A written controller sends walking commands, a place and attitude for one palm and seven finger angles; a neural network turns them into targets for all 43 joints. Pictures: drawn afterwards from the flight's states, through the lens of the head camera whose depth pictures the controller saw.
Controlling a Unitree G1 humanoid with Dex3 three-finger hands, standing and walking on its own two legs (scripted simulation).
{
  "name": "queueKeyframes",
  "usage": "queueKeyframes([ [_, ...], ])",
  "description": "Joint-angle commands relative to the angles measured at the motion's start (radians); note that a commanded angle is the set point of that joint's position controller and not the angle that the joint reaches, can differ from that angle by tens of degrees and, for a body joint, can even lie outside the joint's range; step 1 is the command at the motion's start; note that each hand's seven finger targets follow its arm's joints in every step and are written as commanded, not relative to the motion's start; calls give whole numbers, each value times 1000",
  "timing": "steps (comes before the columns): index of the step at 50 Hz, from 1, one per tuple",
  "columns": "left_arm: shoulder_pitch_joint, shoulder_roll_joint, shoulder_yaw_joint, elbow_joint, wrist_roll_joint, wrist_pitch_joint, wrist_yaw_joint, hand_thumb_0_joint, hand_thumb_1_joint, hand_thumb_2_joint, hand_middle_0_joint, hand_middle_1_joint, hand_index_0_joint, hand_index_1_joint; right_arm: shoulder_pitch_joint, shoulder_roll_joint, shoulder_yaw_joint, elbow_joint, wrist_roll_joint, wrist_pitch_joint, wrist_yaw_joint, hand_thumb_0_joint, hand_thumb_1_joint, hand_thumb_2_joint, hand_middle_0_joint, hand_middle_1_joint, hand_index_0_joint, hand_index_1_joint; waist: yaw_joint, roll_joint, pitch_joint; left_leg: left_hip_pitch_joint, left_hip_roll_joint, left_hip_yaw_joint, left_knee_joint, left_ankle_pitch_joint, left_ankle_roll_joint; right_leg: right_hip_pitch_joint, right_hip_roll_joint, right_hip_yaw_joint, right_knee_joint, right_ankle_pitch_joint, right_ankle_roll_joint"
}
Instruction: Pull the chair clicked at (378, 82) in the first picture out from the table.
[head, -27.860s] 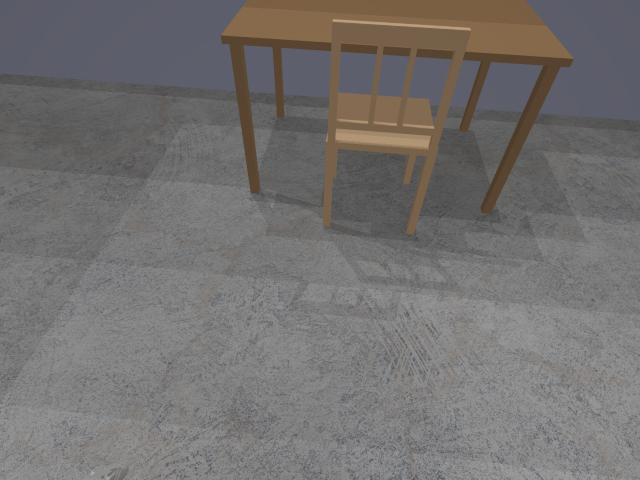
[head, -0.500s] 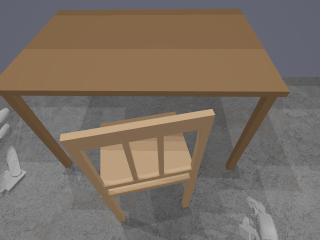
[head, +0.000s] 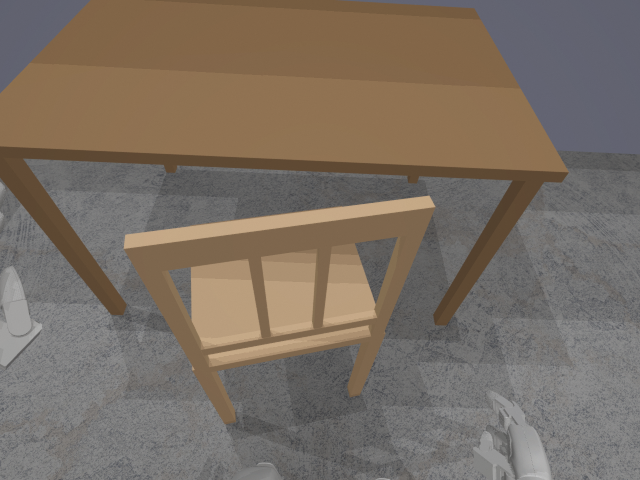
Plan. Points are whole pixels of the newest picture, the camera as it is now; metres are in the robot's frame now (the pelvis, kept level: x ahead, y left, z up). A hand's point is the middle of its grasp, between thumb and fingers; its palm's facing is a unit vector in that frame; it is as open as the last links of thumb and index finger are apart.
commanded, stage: step back with the hand held close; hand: left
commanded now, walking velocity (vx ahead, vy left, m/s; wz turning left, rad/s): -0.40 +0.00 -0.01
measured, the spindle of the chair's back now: (260, 299) +0.39 +0.12 -0.09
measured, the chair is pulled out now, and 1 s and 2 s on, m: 0.11 0.11 0.11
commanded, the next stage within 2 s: stop stepping back and stand still in 0.46 s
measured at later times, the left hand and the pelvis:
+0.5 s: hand (9, 402) +0.15 +0.24 +0.17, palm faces +0.33 -0.80 -0.51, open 7.4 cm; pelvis -0.07 -0.01 +0.01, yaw -2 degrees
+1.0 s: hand out of the picture +0.03 +0.24 +0.18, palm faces +0.44 -0.77 -0.47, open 7.4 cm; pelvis -0.15 -0.03 +0.01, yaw +0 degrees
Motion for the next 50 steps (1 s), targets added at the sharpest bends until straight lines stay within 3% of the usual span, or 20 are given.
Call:
queueKeyframes([
  [1, -27, 178, 179, -235, 8, -84, 17, 0, 900, 900, -200, -300, -200, -300, -83, -125, -46, -160, -20, -86, -7, 0, -900, -900, 200, 300, 200, 300, 17, 214, -162, -83, 263, -295, -346, -109, 93, 168, 13, 75, 199, -141, -10],
  [5, -6, 165, 152, -215, -11, -94, -7, 0, 900, 900, -200, -300, -200, -300, -71, -131, -39, -129, -26, -113, 8, 0, -900, -900, 200, 300, 200, 300, 32, 184, -231, 196, 249, -224, -229, 284, 67, 91, -6, 69, -3, -102, -16],
  [9, -78, 154, 115, -219, -13, -96, -30, 0, 900, 900, -200, -300, -200, -300, -78, -145, -39, -124, -23, -113, 10, 0, -900, -900, 200, 300, 200, 300, 27, 123, -239, 231, 188, -133, -155, 233, 16, 105, -35, 91, -115, 115, -31],
  [11, -38, 182, 138, -214, -32, -91, -36, 0, 900, 900, -200, -300, -200, -300, -82, -131, -49, -151, -5, -107, 9, 0, -900, -900, 200, 300, 200, 300, 22, -29, -246, 197, 79, -58, -24, -33, -25, 61, -145, 208, -224, 126, -85],
  [13, -9, 204, 160, -201, -36, -83, -22, 0, 900, 900, -200, -300, -200, -300, -69, -97, -57, -136, 5, -82, 8, 0, -900, -900, 200, 300, 200, 300, 13, -172, -200, 140, -26, -23, 286, -181, -63, -18, -356, 393, -357, 135, -198],
  [14, -8, 201, 169, -182, -26, -70, -18, 0, 900, 900, -200, -300, -200, -300, -94, -79, -54, -130, -3, -64, 8, 0, -900, -900, 200, 300, 200, 300, 21, -166, -184, 55, -23, -47, 371, -241, -63, 39, -373, 363, -326, 310, -229],
  [16, -6, 172, 158, -167, -10, -60, -13, 0, 900, 900, -200, -300, -200, -300, -119, -54, -25, -138, -5, -46, 0, 0, -900, -900, 200, 300, 200, 300, 1, -122, -154, 0, 18, -70, 180, -261, -56, 165, -307, 218, -194, 612, -176],
  [18, 13, 168, 157, -159, -2, -68, -7, 0, 900, 900, -200, -300, -200, -300, -114, -66, -20, -124, -3, -39, -15, 0, -900, -900, 200, 300, 200, 300, -15, -64, -181, 127, 22, -21, -226, 50, -42, 203, -195, 111, -46, 611, -63],
  [20, -8, 195, 164, -237, -14, -93, -11, 0, 900, 900, -200, -300, -200, -300, -92, -111, -53, -137, -2, -56, -12, 0, -900, -900, 200, 300, 200, 300, 16, 196, -254, 292, 266, -210, -255, 631, 56, 67, -39, 55, 128, -21, 11],
  [21, 21, 181, 157, -209, -23, -104, -16, 0, 900, 900, -200, -300, -200, -300, -56, -124, -65, -128, 2, -77, 1, 0, -900, -900, 200, 300, 200, 300, 12, 172, -262, 331, 298, -208, -250, 660, 90, 13, -6, 88, 232, -224, 4],
  [22, 81, 185, 179, -157, -33, -90, -15, 0, 900, 900, -200, -300, -200, -300, -86, -104, -60, -117, -20, -98, 2, 0, -900, -900, 200, 300, 200, 300, 30, 250, -274, 298, 329, -269, -245, 703, 128, -33, 3, 105, 328, -308, 10],
  [24, -3, 174, 155, -257, -20, -80, -19, 0, 900, 900, -200, -300, -200, -300, -60, -107, -52, -99, -35, -113, 12, 0, -900, -900, 200, 300, 200, 300, 23, 201, -248, 306, 315, -232, -222, 761, 119, -16, -10, 115, 286, -253, 11],
  [29, 34, 155, 140, -240, -20, -52, -23, 0, 900, 900, -200, -300, -200, -300, -63, -139, -50, -124, -18, -118, 28, 0, -900, -900, 200, 300, 200, 300, 30, 225, -194, 134, 243, -157, -244, 126, 60, 180, -29, 44, -15, -83, -5],
  [31, 34, 181, 156, -230, -18, -42, -21, 0, 900, 900, -200, -300, -200, -300, -60, -142, -43, -150, -4, -100, 28, 0, -900, -900, 200, 300, 200, 300, 23, 123, -143, 44, 136, -78, -140, -264, 3, 212, -71, 47, -231, -29, -25],
  [33, -6, 186, 141, -178, -29, -12, -15, 0, 900, 900, -200, -300, -200, -300, -32, -116, -50, -152, 12, -76, 17, 0, -900, -900, 200, 300, 200, 300, 4, -236, -112, 32, -32, 10, 318, -280, -64, 10, -354, 420, -458, -318, -158],
  [34, -10, 164, 133, -140, -24, 8, -10, 0, 900, 900, -200, -300, -200, -300, -25, -119, -57, -126, 13, -71, 13, 0, -900, -900, 200, 300, 200, 300, -2, -250, -114, 44, -18, -35, 448, -217, -57, -1, -371, 405, -435, -209, -185],
  [40, -8, 164, 116, -139, 8, -18, 26, 0, 900, 900, -200, -300, -200, -300, -34, -113, -25, -132, 1, -78, -14, 0, -900, -900, 200, 300, 200, 300, -21, -51, -93, 232, 14, 3, -176, -194, -3, 62, -222, 151, -257, -186, -62],
  [43, 8, 172, 114, -184, 10, -36, 24, 0, 900, 900, -200, -300, -200, -300, -16, -155, -37, -141, 7, -100, -11, 0, -900, -900, 200, 300, 200, 300, 6, 88, -126, 216, 139, -146, -274, -39, 51, 174, -76, 46, -99, 5, 3],
  [45, -24, 159, 105, -174, 23, -36, 16, 0, 900, 900, -200, -300, -200, -300, -39, -134, -21, -133, 10, -102, -7, 0, -900, -900, 200, 300, 200, 300, 0, 231, -29, 24, 143, -192, -405, -449, 49, 181, -52, 10, -78, -193, 9],
  [50, -102, 133, 81, -70, 30, -39, 4, 0, 900, 900, -200, -300, -200, -300, -27, -135, -24, -108, 8, -121, 0, 0, -900, -900, 200, 300, 200, 300, 7, 49, -21, 45, 89, -107, -287, -365, 30, 204, -53, 45, -198, -131, 4],
])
